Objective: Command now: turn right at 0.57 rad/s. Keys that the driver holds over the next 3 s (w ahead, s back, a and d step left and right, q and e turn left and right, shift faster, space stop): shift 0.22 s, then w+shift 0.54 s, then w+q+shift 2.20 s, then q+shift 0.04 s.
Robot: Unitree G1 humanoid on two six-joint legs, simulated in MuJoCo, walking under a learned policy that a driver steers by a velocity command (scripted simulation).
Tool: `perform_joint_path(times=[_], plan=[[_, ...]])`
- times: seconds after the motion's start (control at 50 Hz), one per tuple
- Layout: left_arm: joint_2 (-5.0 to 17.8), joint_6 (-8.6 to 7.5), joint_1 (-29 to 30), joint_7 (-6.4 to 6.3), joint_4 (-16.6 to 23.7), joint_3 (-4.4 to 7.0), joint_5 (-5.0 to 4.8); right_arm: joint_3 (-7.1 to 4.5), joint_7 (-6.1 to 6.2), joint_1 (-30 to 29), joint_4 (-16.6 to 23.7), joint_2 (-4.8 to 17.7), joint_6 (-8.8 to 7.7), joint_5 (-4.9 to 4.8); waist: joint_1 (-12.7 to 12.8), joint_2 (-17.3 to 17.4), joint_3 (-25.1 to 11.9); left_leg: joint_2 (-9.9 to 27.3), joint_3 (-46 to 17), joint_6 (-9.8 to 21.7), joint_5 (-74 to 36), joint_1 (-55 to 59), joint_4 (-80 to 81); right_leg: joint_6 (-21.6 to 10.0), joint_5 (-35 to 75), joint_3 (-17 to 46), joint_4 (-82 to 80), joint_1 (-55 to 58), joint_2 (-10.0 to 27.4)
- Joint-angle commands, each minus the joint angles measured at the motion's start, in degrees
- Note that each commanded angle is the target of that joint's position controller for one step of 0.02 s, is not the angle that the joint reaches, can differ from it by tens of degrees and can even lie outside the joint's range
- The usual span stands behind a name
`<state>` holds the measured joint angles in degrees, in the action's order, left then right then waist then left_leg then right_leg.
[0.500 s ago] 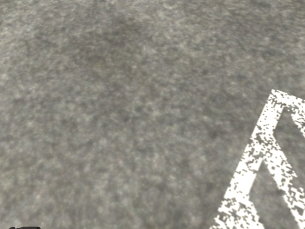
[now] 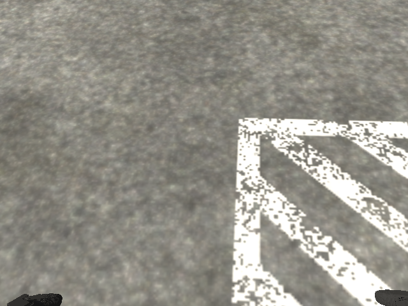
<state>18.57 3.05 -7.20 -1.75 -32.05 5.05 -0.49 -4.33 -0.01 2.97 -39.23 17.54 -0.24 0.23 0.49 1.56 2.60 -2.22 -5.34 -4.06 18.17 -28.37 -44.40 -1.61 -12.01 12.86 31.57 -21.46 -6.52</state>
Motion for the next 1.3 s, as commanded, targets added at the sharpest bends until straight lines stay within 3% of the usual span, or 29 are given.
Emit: perform_joint_path(times=[0.02,0.08,0.1,0.12,0.16,0.24,0.32,0.4,0.44,0.46,0.48,0.52,0.64,0.72,0.76,0.8,0.82,0.84,0.86,0.88,0.92,0.98,1.06,1.18,1.22,1.24,1.26,1.28,1.3], plan=[[7.91,-0.64,1.12,0.28,3.77,1.76,0.25,-0.99,-0.42,0.71,4.18,4.15,-0.80,-0.16,0.27,-11.83,-11.12,0.36,1.43,1.23,0.06,6.29,4.49,-9.92,17.75,14.67,-3.97,7.65,13.94],[4.53,-0.66,-0.38,0.07,3.16,0.48,0.23,-1.43,-0.67,3.37,4.26,5.71,-1.47,1.25,-0.85,-6.46,-9.35,6.83,-3.06,5.36,-14.97,17.50,20.67,-4.06,2.06,11.66,2.80,2.44,8.10],[2.75,-0.94,-5.57,-0.03,2.63,-0.08,1.05,-1.86,-0.26,1.70,5.64,9.52,-1.22,2.33,3.01,8.28,-8.43,17.96,-14.96,11.11,-27.85,19.88,23.51,0.10,-18.63,2.70,14.49,-3.24,-0.58],[6.88,-1.63,-2.59,-0.36,3.73,1.30,0.67,-1.94,-0.22,3.24,4.71,9.35,-1.50,3.10,1.30,15.22,-6.14,25.28,-27.59,20.91,-25.27,15.48,27.70,2.89,-26.54,-0.20,24.91,-8.75,-1.09],[10.21,-1.38,-0.94,-0.74,1.55,2.74,-0.20,-1.51,0.44,2.15,5.03,7.00,-1.48,1.27,0.26,6.01,-4.22,20.85,-20.63,19.19,-15.51,15.10,26.65,4.77,-19.81,-0.13,36.43,-10.83,1.31],[1.81,-0.67,-2.58,-0.19,-0.41,0.03,0.05,0.29,1.22,3.39,3.83,2.76,-0.69,0.27,-0.05,5.54,-6.85,12.34,-8.05,14.08,-2.93,18.15,27.91,6.89,-12.20,-5.26,28.49,-7.20,3.69],[2.36,-2.84,0.35,1.40,0.39,-0.65,-0.97,-1.60,1.64,10.27,2.36,8.72,-0.06,-1.18,-3.45,11.49,-5.21,14.68,-12.30,14.78,16.88,18.19,33.27,4.27,-16.08,-12.92,12.85,-2.78,5.30],[1.37,-5.65,-6.11,1.86,-4.13,-0.82,-0.71,-1.53,1.05,9.97,2.12,8.81,-0.71,-2.60,0.05,7.48,-1.08,13.94,-8.83,14.52,15.64,9.31,30.67,-1.12,-4.87,-16.96,-9.31,11.90,4.62],[1.98,-6.75,-15.95,1.67,-8.03,-0.49,-0.93,0.12,0.50,5.73,4.25,3.88,-1.76,-2.20,4.72,2.02,-2.61,10.46,-3.96,10.82,10.67,-5.30,18.31,-4.00,-3.94,-11.06,-12.71,29.01,9.34],[6.15,-6.56,-23.09,1.96,-9.08,-0.56,4.93,0.89,-0.85,4.47,5.47,-0.88,-0.87,2.19,8.06,-16.30,-6.15,2.01,6.57,7.97,14.43,-16.15,-2.85,-5.31,-26.80,8.45,-21.30,38.86,21.08],[11.60,-6.18,-22.12,1.76,-8.24,1.35,5.02,0.30,-1.37,-1.42,9.96,2.19,-1.18,2.62,8.45,-16.58,0.58,1.30,6.89,7.55,11.58,-29.66,-7.76,-12.02,-30.15,23.30,-24.11,34.59,29.96],[6.93,-6.72,-19.06,1.95,-9.04,0.12,3.07,-0.50,-2.39,-3.65,9.28,4.70,-1.41,2.39,6.46,-7.42,3.74,6.32,3.08,6.32,1.34,-32.28,-13.55,-11.54,-26.43,16.55,-23.65,32.47,25.10],[5.11,-8.65,-16.38,2.30,-11.18,-0.99,1.92,0.42,-4.90,-2.59,8.21,3.79,-0.43,1.80,2.11,-8.94,5.20,6.76,6.69,3.52,-11.14,-18.41,-6.45,-9.15,-10.99,-0.08,-29.95,19.47,17.31],[6.56,-8.96,-19.15,2.41,-14.51,-0.72,1.69,1.25,-5.05,-7.24,9.72,3.27,-0.43,1.49,2.92,-8.01,7.01,5.60,10.57,7.10,-12.49,-8.13,4.23,-8.52,5.09,-5.28,-32.89,19.36,19.52],[8.17,-8.81,-19.30,2.32,-16.04,-0.53,1.84,0.96,-4.01,-4.41,9.20,4.00,-0.33,1.75,0.87,-8.15,4.51,2.31,13.23,9.92,-7.07,-0.73,6.48,-7.58,30.80,-8.97,-25.65,22.49,19.80],[11.03,-8.16,-18.66,1.85,-17.34,0.23,2.37,-0.36,-2.28,11.61,4.46,6.33,-0.41,1.88,-7.35,-8.71,-5.37,-3.37,16.10,12.44,-2.91,17.60,6.90,-5.99,59.01,-15.02,-4.12,22.52,19.20],[10.54,-7.98,-17.06,1.38,-16.77,0.03,2.75,-1.60,-1.27,24.45,0.24,9.13,-0.69,2.10,-13.18,-5.99,-11.70,-1.83,12.66,13.59,-0.43,35.11,6.91,-4.92,53.14,-16.64,13.49,11.73,17.02],[3.84,-8.47,-18.00,1.91,-13.53,-1.72,1.76,-3.61,-0.59,30.87,-1.68,16.94,-1.02,2.65,-12.88,10.50,-18.08,11.19,-11.84,17.54,24.69,49.58,14.33,-2.64,21.50,-17.74,38.54,-7.62,9.14],[2.37,-9.84,-16.24,2.68,-12.07,-2.19,3.05,-3.01,-1.27,28.84,-2.06,16.55,-1.27,1.34,-8.98,15.36,-20.47,18.03,-41.98,18.97,38.20,48.45,29.98,-3.24,-11.88,-9.25,47.93,-17.69,2.80],[3.58,-10.30,-10.13,3.01,-10.19,-2.03,3.05,-2.66,-1.43,20.97,-0.97,13.95,-1.08,1.46,-6.52,9.12,-9.82,18.39,-41.82,19.62,31.90,42.41,31.91,-3.59,-7.13,-6.06,51.96,-25.62,5.92],[3.53,-10.82,-7.93,3.24,-9.69,-2.65,3.58,-2.00,-1.37,18.62,-1.63,10.18,-1.71,0.98,-3.08,-1.23,-2.73,15.62,-28.46,19.85,16.36,26.89,31.70,-2.90,-1.47,-7.46,43.90,-20.69,11.45],[1.67,-8.13,-7.82,3.60,-8.28,-3.54,5.25,-0.73,-1.14,17.10,-3.09,6.93,-2.72,0.83,1.62,1.59,1.02,9.68,-19.38,20.65,12.58,12.21,34.80,0.50,-6.38,-8.51,34.94,-13.97,12.94],[1.29,-7.22,6.13,4.27,-2.52,-4.77,3.74,-1.23,-0.90,19.36,-3.15,7.60,-3.94,0.07,-0.83,0.58,6.19,6.89,-15.31,20.70,3.49,5.49,40.03,4.92,6.93,-11.69,16.71,-13.73,12.71],[2.97,-7.70,11.36,4.15,-0.40,-4.66,2.37,-2.79,-0.45,22.13,-3.73,10.81,-4.26,-0.80,-3.33,0.84,1.40,7.82,-15.47,15.72,-21.00,16.11,34.06,3.83,15.78,-11.62,-0.38,-0.28,8.33],[6.28,-7.99,2.36,2.78,-2.69,-3.04,2.38,-3.16,-0.27,22.15,-4.17,12.75,-4.01,-0.28,0.81,0.35,-5.77,6.77,-14.14,13.48,-39.80,20.27,20.04,2.41,4.84,-12.83,-1.27,11.47,5.05],[8.21,-8.19,-8.10,1.64,-5.07,-1.92,2.50,-3.26,-0.61,20.36,-4.12,13.50,-4.08,-0.03,6.84,-1.04,-11.45,3.72,-11.92,12.10,-40.69,15.95,5.74,1.54,1.62,-12.99,-1.07,24.22,6.14],[12.61,-8.39,-20.63,0.08,-6.24,-0.29,3.81,-1.75,-0.78,19.52,-2.85,8.22,-4.71,0.11,11.59,-5.68,-19.69,0.45,-8.33,11.46,-27.00,6.83,-13.78,-0.25,-17.59,-1.25,-1.64,38.50,18.15],[17.23,-8.16,-20.39,0.04,-6.25,0.64,5.76,0.48,-0.74,24.68,0.39,-0.68,-4.76,-2.47,5.97,-22.00,-26.25,-5.31,-2.89,10.31,12.09,-9.99,-30.53,-4.79,-39.91,30.79,-13.98,48.29,34.62],[13.93,-7.69,-14.49,0.28,-5.85,0.68,4.49,0.66,-0.39,21.99,0.26,3.36,-3.77,-1.50,4.48,-19.07,-21.27,-0.87,-1.29,11.33,6.14,-16.17,-36.19,-6.26,-44.01,37.92,-18.87,41.84,33.26]])
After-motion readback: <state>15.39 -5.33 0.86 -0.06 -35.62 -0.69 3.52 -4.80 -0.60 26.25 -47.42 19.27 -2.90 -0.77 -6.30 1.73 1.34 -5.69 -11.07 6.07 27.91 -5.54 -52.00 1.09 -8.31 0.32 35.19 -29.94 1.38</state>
